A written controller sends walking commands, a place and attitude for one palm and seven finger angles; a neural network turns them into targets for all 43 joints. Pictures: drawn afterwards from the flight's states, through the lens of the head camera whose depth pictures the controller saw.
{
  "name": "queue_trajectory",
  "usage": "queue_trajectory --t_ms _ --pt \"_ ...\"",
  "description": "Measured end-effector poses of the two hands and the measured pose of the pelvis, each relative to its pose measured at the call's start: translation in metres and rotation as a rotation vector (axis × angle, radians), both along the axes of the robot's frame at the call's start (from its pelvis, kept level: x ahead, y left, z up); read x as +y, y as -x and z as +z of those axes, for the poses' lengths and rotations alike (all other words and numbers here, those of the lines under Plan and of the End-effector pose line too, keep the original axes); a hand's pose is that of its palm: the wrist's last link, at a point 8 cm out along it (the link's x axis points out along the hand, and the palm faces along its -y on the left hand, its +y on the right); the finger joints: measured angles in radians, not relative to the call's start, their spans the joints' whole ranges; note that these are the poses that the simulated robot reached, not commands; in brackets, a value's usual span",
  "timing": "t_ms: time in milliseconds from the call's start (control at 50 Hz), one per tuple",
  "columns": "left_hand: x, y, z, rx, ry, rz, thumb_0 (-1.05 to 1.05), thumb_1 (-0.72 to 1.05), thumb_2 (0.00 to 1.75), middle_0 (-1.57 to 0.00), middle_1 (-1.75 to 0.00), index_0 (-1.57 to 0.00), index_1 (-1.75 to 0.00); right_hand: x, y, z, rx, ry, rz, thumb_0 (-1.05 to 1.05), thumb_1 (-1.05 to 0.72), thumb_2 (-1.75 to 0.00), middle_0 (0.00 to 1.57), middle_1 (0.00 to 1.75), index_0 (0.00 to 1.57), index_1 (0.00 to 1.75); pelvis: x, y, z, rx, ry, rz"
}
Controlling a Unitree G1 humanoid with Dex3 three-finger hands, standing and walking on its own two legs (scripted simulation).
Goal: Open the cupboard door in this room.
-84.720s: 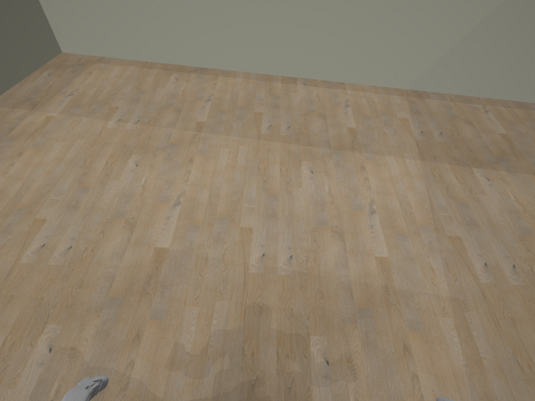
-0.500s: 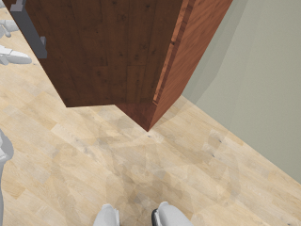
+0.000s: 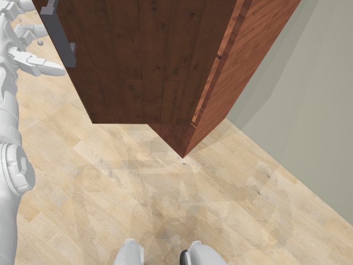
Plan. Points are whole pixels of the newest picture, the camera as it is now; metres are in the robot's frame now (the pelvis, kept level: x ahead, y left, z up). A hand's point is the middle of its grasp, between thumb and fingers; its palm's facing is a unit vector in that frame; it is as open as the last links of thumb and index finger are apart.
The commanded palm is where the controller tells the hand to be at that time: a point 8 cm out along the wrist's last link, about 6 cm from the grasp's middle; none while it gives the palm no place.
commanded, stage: slide the fingers in behind the handle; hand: left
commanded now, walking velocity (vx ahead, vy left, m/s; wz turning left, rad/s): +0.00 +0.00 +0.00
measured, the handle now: (62, 33) +0.56 +0.19 +0.13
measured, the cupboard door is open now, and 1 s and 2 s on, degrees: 48 57 67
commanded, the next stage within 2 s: draw the hand back to the body in 0.60 s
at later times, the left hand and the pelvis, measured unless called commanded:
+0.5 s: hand (43, 44) +0.53 +0.22 +0.12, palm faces +0.03 -1.00 -0.02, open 15.1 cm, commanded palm +0.53 +0.21 +0.12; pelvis +0.00 +0.00 +0.00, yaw +1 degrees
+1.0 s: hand (36, 72) +0.47 +0.22 +0.12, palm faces -0.01 -1.00 -0.03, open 15.3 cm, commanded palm +0.43 +0.24 +0.14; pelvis +0.02 +0.01 +0.02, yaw +0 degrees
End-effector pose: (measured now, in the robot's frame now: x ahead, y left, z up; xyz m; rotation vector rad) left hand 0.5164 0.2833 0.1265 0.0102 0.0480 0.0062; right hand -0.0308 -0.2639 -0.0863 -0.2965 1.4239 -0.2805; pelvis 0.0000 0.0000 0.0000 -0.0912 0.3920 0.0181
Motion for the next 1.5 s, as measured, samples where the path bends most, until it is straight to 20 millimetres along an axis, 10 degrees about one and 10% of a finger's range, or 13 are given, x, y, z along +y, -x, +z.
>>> queue_trajectory --t_ms 820,960,1280,1500 --pt "-0.007 0.015 0.0 -0.013 -0.019 0.014 -0.01 -0.5 0.3 -0.07 -1.11 -0.05 -1.1 0.012 -0.017 -0.006 -0.051 -0.045 0.024 0.0 -0.91 -0.9 0.2 0.3 0.21 0.3 0.007 -0.002 0.004 -0.023 -0.004 0.014" --pt "-0.006 0.056 0.001 -0.009 -0.022 -0.006 -0.01 -0.5 0.3 -0.06 -1.08 -0.03 -1.09 0.018 -0.045 -0.002 -0.153 -0.084 0.01 0.01 -0.91 -0.9 0.2 0.3 0.21 0.3 0.009 -0.014 0.016 -0.086 -0.015 -0.004" --pt "-0.012 0.166 0.04 -0.115 -0.156 0.011 -0.01 -0.42 0.34 -0.23 -1.12 -0.19 -1.1 0.033 -0.194 0.036 -0.644 -0.114 0.192 0.01 -0.91 -0.9 0.2 0.3 0.21 0.3 0.004 -0.009 0.032 -0.268 -0.054 -0.008" --pt "-0.014 0.241 0.05 -0.085 -0.263 0.287 -0.01 -0.1 0.47 -0.26 -0.93 -0.27 -0.93 0.032 -0.208 0.059 -0.706 -0.125 0.187 0.01 -0.9 -0.9 0.2 0.3 0.21 0.3 -0.011 0.0 0.048 -0.368 -0.076 -0.023"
